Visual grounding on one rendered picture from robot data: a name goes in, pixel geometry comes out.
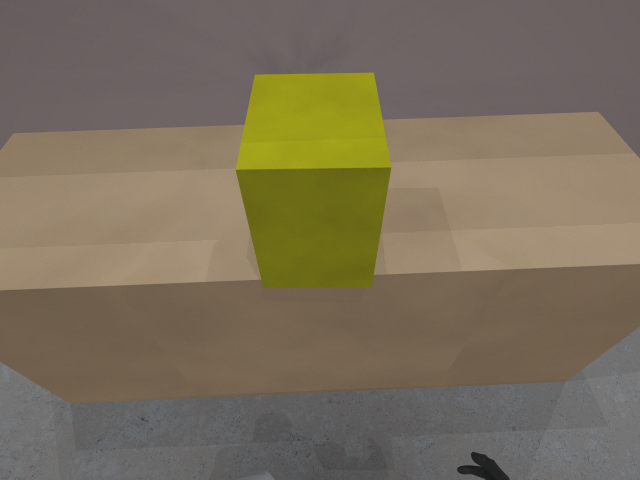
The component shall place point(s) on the carton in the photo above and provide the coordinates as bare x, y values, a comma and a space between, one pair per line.
313, 170

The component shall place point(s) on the pedestal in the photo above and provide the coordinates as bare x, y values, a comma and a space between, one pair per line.
509, 253

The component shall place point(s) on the robot right hand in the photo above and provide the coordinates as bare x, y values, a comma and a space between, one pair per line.
489, 470

